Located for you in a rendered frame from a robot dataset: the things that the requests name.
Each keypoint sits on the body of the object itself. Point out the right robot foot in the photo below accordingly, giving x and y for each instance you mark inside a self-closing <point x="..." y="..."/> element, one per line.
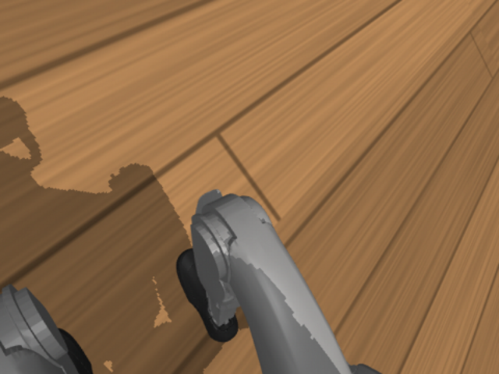
<point x="196" y="294"/>

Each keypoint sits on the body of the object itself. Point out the left robot foot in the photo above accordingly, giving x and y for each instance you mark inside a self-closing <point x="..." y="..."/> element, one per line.
<point x="76" y="354"/>

